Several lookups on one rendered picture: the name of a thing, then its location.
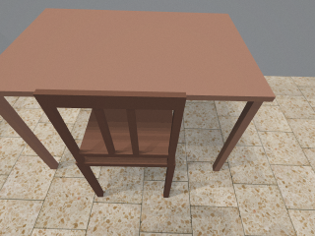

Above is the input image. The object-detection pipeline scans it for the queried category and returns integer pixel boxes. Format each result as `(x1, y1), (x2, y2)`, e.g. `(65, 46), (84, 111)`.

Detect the chair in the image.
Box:
(33, 88), (187, 198)

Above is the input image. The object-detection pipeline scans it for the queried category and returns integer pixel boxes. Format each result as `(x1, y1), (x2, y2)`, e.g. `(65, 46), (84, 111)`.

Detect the table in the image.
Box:
(0, 8), (276, 172)

